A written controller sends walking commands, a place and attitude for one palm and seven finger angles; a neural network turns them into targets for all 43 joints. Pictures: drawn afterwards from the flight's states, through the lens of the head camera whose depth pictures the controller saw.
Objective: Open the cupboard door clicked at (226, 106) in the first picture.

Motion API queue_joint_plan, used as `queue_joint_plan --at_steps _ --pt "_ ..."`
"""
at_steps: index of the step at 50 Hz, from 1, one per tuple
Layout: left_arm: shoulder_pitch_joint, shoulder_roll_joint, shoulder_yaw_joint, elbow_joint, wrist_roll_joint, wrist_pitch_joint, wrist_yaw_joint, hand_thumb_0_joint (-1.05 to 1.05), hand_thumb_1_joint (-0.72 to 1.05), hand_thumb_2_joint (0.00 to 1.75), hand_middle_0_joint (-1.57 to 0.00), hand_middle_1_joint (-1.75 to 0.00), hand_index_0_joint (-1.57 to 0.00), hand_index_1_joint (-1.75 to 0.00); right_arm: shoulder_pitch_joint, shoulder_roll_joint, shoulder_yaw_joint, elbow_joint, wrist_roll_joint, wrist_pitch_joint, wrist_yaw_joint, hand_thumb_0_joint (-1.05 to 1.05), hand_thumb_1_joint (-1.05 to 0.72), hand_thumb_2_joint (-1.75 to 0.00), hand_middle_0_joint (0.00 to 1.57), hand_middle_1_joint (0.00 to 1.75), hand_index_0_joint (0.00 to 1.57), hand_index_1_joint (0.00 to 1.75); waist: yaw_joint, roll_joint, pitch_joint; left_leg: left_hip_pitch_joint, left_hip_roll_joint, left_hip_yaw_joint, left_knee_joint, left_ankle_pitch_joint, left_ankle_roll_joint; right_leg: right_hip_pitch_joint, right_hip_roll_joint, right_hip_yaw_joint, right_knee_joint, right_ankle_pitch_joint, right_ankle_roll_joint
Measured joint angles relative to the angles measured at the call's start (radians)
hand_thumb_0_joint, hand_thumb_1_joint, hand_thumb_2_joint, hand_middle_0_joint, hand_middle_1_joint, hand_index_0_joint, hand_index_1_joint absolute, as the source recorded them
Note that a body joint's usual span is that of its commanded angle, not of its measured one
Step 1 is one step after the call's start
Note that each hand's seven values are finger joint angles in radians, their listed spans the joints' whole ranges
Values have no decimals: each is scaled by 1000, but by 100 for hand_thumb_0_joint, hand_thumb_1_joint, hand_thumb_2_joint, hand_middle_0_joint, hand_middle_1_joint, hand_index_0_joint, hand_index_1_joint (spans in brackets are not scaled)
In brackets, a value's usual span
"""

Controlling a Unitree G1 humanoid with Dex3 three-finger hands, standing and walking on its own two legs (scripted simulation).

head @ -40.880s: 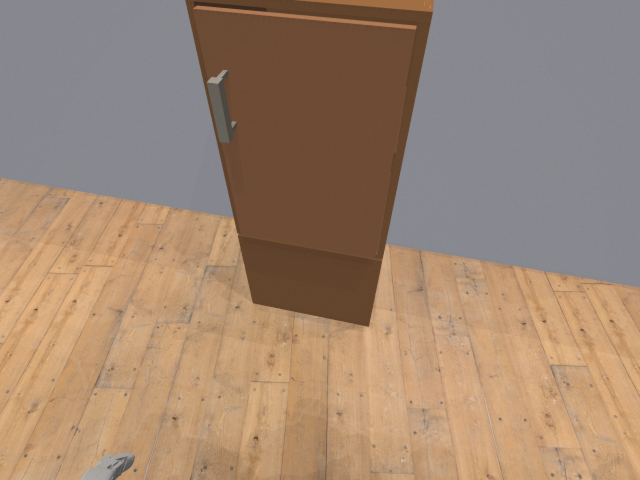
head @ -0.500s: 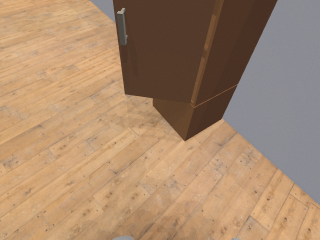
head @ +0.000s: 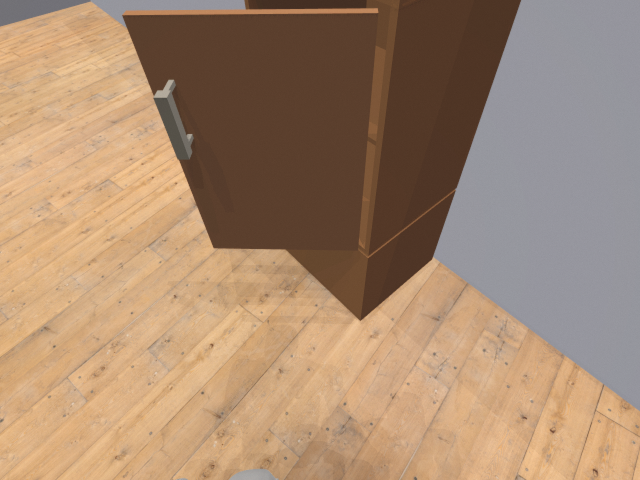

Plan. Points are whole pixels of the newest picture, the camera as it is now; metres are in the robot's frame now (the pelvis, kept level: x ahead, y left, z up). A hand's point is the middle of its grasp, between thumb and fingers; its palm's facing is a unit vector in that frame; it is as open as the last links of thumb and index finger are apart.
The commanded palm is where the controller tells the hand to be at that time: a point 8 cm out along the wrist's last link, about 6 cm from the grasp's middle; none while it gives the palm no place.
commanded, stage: take the last steps up to it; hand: left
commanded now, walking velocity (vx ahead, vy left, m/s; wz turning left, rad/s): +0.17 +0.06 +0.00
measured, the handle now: (177, 120) +0.68 +0.29 +0.06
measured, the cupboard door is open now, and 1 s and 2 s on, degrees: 47 47 47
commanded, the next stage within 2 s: come to a stop and stand still in 0.08 s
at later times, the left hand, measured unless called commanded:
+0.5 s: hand out of the picture +0.13 +0.24 -0.18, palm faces +0.03 -0.98 -0.19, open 7.4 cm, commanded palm none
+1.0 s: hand out of the picture +0.13 +0.16 -0.18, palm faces +0.02 -0.98 -0.18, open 7.3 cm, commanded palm none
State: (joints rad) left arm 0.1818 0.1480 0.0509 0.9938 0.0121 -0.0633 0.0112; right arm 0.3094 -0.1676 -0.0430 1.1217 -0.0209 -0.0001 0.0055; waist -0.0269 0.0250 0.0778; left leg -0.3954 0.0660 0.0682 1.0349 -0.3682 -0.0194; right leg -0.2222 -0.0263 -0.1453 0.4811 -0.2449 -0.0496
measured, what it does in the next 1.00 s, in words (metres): steps on the spot: left foot, then right foot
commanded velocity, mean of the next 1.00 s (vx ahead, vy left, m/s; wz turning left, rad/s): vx -0.07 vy -0.05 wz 0.00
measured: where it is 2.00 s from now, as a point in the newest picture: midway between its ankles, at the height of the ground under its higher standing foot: outside the picture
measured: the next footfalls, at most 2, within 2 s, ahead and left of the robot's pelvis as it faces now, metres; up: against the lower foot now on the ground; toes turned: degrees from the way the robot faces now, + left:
left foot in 0.24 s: +0.19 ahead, +0.15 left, +0.00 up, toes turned +6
right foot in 0.70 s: +0.10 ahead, -0.13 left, +0.00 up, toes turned -5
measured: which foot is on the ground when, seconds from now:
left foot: up 0.00-0.22, down 0.24-0.70, up 0.72-0.92, down 0.94-1.00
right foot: down 0.00-0.26, up 0.28-0.68, down 0.70-1.00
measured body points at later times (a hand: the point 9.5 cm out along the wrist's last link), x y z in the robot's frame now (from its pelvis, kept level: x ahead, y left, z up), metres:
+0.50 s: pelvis +0.10 +0.05 +0.00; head +0.15 +0.07 +0.45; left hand +0.13 +0.29 -0.17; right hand +0.19 -0.18 -0.14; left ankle +0.15 +0.15 -0.74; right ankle +0.06 -0.09 -0.67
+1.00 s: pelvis +0.08 -0.02 +0.00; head +0.09 +0.00 +0.45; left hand +0.13 +0.21 -0.17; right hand +0.07 -0.25 -0.16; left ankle +0.07 +0.10 -0.74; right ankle +0.06 -0.13 -0.74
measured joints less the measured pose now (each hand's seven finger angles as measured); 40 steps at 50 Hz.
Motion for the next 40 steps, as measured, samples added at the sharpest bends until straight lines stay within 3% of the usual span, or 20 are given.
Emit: queue_joint_plan --at_steps 5,10,12,14,16,20,26,30,34,35,38,40 --pt "69 21 5 53 4 -3 2 -1 95 90 -20 -30 -20 -30 -63 10 -3 -40 0 -6 2 1 -92 -90 20 30 20 30 17 -23 -14 -65 30 0 -202 96 -24 83 4 2 -110 14 10" --pt "135 16 -1 105 9 11 -6 0 93 90 -20 -30 -20 -30 -106 -10 -4 -59 0 -18 8 2 -94 -90 20 30 20 30 52 -35 -23 -2 6 25 -427 145 -18 133 -12 9 -85 -53 48" --pt "164 11 -5 121 7 23 -5 0 92 90 -20 -30 -20 -30 -112 -17 3 -68 -2 -37 5 1 -93 -90 20 30 20 30 60 -32 -33 55 -1 29 -520 225 3 128 -14 14 -16 -111 67" --pt "164 20 -12 139 -1 44 5 0 92 90 -20 -30 -20 -30 -131 -1 12 -69 -4 -46 -11 1 -93 -90 20 30 20 30 62 -66 -28 55 -25 44 -476 177 44 92 -40 43 102 -197 67" --pt "152 25 -17 143 -5 65 15 1 92 90 -20 -30 -19 -29 -152 19 29 -73 -4 -41 -27 1 -92 -90 20 30 20 30 67 -89 -20 72 -35 61 -472 142 62 42 -39 78 215 -282 69" --pt "97 22 -17 120 -4 100 15 1 91 90 -20 -30 -19 -29 -193 40 38 -91 2 -22 -52 1 -92 -90 20 30 20 30 59 -72 7 92 -27 61 -513 158 66 -67 -16 101 386 -308 78" --pt "20 53 16 32 3 130 10 1 91 90 -20 -30 -19 -29 -220 23 16 -112 1 6 -58 0 -93 -90 21 30 21 30 48 -43 28 81 15 62 -540 188 53 -211 14 133 561 -266 89" --pt "-11 73 27 -9 7 132 8 1 91 90 -20 -30 -19 -29 -199 -4 -1 -107 -7 22 -48 0 -92 -90 21 30 21 30 39 -24 16 68 39 56 -533 197 32 -190 4 128 476 -235 86" --pt "-9 80 21 -33 9 112 4 0 91 90 -20 -30 -19 -29 -158 -32 -18 -101 -6 36 -33 0 -91 -90 21 30 21 30 25 -7 -10 40 49 44 -489 189 3 -58 -12 103 184 -129 72" --pt "3 90 19 -41 12 103 4 0 91 90 -20 -30 -19 -29 -143 -31 -21 -103 -2 41 -29 1 -91 -90 20 30 21 30 26 -30 -26 22 34 53 -460 165 -3 -26 -29 123 95 -111 57" --pt "6 61 1 -19 19 101 9 0 91 90 -20 -30 -19 -29 -121 -57 -32 -95 4 68 -17 1 -91 -90 20 30 20 30 15 3 -25 -18 13 -11 -324 -27 -1 -28 -15 109 111 -93 55" --pt "18 42 -12 -8 19 97 9 0 91 90 -20 -30 -19 -29 -104 -63 -33 -86 3 73 -13 1 -91 -90 20 30 20 30 10 9 -34 -23 -10 -26 -240 -53 2 -15 -12 102 85 -74 54"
